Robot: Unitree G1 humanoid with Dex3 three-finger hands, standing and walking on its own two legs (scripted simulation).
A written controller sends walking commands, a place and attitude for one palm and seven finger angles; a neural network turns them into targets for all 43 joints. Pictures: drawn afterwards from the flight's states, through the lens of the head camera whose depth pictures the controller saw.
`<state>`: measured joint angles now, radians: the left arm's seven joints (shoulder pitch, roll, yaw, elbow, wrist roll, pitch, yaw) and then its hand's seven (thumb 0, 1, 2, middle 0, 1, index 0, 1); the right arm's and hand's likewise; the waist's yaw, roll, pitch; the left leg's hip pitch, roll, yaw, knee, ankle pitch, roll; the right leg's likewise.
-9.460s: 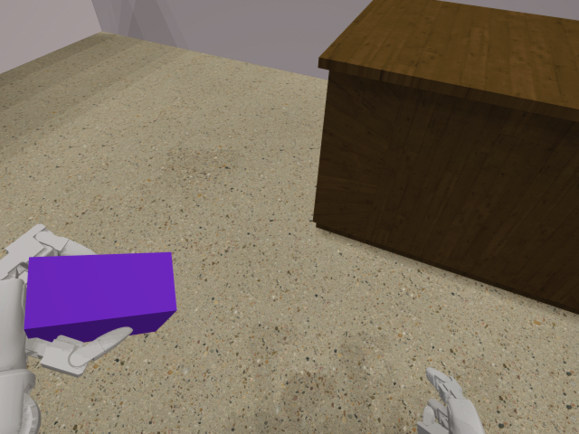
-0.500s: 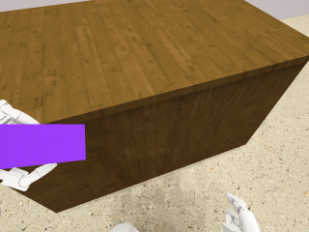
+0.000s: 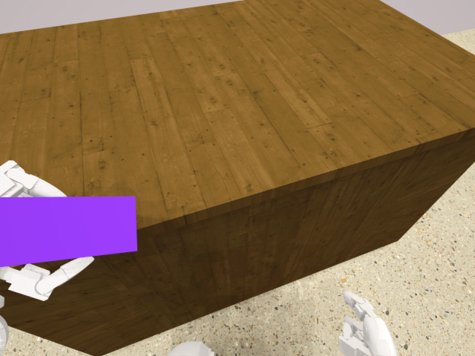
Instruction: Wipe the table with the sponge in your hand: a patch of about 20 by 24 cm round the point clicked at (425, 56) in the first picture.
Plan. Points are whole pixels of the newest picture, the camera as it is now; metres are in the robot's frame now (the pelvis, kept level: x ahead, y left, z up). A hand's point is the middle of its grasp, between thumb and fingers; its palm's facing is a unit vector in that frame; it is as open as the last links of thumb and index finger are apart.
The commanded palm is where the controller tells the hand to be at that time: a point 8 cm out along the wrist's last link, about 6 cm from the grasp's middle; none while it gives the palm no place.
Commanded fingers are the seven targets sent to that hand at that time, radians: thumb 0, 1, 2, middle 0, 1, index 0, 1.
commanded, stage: shuffle to correct the standing spot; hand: left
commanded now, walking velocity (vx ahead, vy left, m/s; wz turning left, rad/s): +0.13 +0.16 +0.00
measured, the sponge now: (88, 230) +0.23 +0.20 +0.17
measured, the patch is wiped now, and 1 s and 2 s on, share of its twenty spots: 0.00 0.00 0.00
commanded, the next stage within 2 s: come to a stop and stand still in 0.02 s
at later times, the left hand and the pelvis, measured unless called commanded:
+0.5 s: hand (22, 193) +0.27 +0.29 +0.19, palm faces +0.38 -0.82 -0.43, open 10.1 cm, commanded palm +0.21 +0.32 +0.19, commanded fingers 0.00 0.10 1.30 -1.20 -1.60 -1.20 -1.60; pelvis +0.05 +0.04 +0.01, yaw -1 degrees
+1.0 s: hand (17, 176) +0.29 +0.31 +0.18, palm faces +0.31 -0.88 -0.37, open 10.1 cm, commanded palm +0.23 +0.35 +0.19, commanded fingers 0.00 0.10 1.30 -1.20 -1.60 -1.20 -1.60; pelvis +0.05 +0.07 +0.01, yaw -3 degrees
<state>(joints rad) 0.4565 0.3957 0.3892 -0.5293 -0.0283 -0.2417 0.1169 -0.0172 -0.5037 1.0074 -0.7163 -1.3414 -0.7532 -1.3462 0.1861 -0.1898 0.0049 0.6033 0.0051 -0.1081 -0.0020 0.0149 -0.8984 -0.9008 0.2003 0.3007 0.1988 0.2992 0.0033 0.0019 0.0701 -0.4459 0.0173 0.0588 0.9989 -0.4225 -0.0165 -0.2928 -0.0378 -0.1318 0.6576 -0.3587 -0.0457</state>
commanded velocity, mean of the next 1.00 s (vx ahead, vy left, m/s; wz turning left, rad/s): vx -0.03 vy -0.03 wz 0.00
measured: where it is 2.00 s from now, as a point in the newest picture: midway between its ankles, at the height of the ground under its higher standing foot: outside the picture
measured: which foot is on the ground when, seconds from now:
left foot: up 0.00-0.16, down 0.18-1.00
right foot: down 0.00-1.00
